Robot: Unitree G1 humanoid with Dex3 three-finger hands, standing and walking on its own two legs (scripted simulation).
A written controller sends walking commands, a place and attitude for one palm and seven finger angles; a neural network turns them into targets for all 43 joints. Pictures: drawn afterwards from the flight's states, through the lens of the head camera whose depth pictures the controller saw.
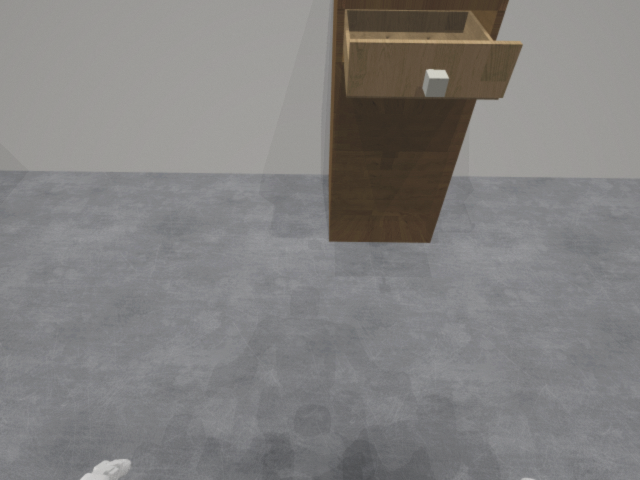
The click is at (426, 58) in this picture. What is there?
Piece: drawer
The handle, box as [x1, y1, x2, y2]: [422, 69, 448, 96]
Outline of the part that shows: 426,70 422,87 425,96 444,96 448,81 448,77 445,71 433,69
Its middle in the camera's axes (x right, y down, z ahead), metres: +0.26 -0.37 +0.89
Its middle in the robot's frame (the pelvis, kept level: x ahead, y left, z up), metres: +0.93 -0.21 +0.07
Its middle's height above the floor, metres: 0.84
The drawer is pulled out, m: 0.21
